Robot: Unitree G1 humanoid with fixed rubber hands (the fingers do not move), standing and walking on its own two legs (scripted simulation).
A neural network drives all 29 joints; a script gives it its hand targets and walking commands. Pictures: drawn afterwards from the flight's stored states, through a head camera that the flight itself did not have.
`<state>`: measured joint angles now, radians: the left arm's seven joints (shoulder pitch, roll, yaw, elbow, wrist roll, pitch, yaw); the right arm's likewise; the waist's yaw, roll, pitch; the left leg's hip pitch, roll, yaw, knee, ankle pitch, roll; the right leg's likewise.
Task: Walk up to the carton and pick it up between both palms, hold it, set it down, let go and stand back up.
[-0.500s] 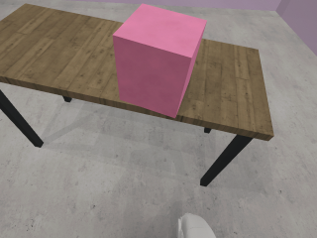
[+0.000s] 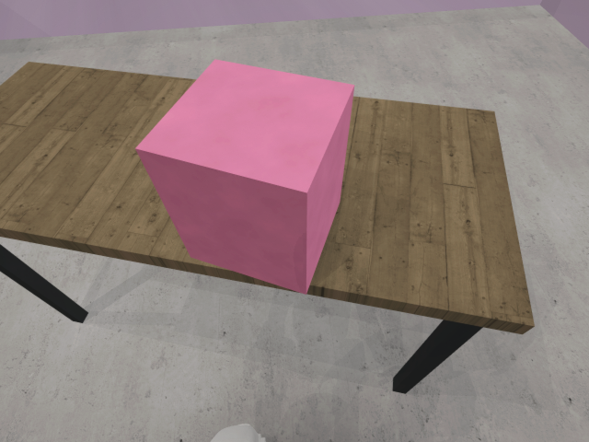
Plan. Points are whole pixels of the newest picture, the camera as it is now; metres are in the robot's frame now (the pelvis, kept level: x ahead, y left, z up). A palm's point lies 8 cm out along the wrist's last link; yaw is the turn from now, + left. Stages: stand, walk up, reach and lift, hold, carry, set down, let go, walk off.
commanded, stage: walk up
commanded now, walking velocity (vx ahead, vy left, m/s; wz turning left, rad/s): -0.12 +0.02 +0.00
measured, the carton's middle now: (262, 181) +0.46 +0.05 +0.06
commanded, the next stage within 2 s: none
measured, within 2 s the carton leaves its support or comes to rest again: neither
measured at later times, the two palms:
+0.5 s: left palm out of the picture +0.01 +0.21 -0.13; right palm out of the picture +0.03 -0.25 -0.15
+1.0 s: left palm out of the picture -0.03 +0.20 -0.14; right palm out of the picture -0.04 -0.22 -0.14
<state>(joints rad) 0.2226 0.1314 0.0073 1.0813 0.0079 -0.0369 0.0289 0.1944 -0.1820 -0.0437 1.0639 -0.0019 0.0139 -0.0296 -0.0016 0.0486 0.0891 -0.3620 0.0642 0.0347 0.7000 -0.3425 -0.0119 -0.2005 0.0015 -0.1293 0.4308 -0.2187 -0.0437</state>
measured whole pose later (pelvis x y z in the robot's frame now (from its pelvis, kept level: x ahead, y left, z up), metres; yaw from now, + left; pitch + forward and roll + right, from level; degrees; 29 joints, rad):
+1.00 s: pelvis -0.02 -0.01 +0.00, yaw +1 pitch -1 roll +0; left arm 0.25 0.14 0.01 1.16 0.00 0.00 0.03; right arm 0.27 -0.10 -0.02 1.17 -0.01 0.00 -0.03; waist -0.01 -0.01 0.04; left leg -0.17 0.03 0.01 0.37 -0.18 -0.02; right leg -0.09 0.00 -0.03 0.37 -0.26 -0.01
